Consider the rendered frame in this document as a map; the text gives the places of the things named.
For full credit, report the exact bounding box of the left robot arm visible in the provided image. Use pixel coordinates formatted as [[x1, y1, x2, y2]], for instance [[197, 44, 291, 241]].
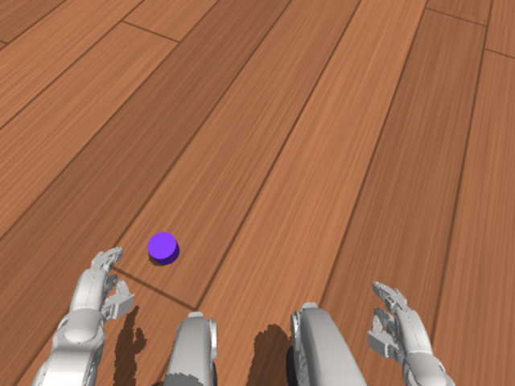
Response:
[[31, 308, 105, 386]]

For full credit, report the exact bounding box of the tin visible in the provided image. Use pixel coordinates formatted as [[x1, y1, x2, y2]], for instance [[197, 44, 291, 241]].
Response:
[[147, 232, 179, 265]]

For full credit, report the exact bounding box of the right robot hand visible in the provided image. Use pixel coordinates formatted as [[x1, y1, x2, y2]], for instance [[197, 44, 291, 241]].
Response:
[[368, 281, 433, 365]]

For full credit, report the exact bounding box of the left robot hand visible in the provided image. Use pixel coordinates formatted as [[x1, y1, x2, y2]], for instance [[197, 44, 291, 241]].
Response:
[[69, 247, 134, 323]]

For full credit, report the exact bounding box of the right robot arm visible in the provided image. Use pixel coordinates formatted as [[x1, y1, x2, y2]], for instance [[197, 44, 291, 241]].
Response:
[[402, 352, 455, 386]]

